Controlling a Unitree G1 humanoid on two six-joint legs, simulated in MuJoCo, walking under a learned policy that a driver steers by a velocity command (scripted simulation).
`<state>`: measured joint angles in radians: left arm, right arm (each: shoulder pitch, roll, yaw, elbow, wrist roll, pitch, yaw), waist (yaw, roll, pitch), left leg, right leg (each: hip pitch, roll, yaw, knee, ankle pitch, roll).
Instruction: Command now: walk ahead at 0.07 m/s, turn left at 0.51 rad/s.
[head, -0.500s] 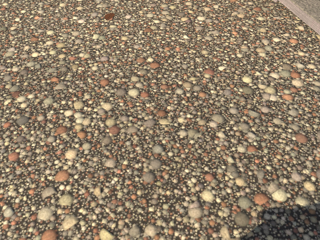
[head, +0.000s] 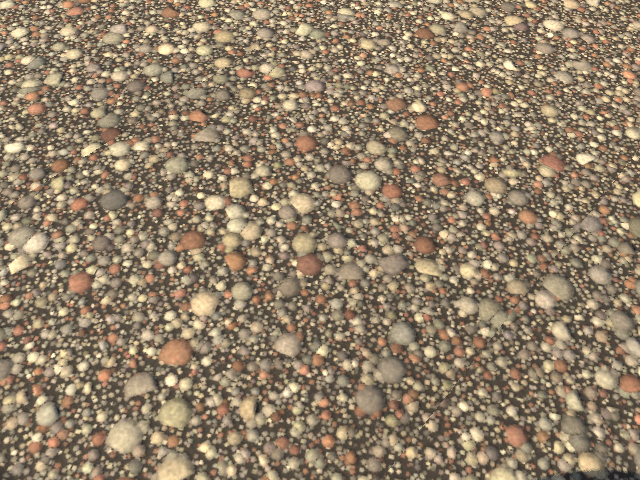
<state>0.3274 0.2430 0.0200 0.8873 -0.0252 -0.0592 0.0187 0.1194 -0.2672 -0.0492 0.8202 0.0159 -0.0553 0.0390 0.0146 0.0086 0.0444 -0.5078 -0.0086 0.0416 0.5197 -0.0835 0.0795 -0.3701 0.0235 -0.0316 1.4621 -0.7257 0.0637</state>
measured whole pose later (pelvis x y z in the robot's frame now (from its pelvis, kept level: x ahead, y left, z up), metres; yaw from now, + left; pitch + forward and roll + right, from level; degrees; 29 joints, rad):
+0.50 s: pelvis +0.08 -0.06 +0.01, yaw +15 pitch +3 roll +1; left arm 0.21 0.22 0.07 0.70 0.04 -0.01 0.02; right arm 0.16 -0.30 -0.09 0.71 0.00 0.04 -0.05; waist 0.01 0.04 -0.02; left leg -0.58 -0.14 -0.16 0.97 -0.46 -0.01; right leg -0.38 0.00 0.04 0.56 -0.24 -0.01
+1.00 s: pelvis +0.13 -0.05 +0.01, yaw +16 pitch +1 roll +0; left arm 0.26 0.22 0.08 0.81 -0.02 -0.04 0.01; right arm 0.28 -0.21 -0.07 0.86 0.02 -0.02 -0.03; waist -0.01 0.00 -0.02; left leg -0.23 -0.01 -0.03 0.50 -0.29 0.03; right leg -0.34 0.01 -0.02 0.74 -0.45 -0.06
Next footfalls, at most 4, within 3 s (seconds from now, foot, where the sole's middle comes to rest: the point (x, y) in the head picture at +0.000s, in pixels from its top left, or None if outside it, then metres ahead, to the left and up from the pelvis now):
0.40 right None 0.18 -0.15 -0.76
0.76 left None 0.12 0.07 -0.76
1.10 right None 0.22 -0.15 -0.76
1.52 left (264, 465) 0.46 0.13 -0.79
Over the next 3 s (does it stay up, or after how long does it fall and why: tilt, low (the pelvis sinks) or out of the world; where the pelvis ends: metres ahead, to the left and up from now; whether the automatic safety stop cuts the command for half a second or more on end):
stays up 0.47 0.02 -0.01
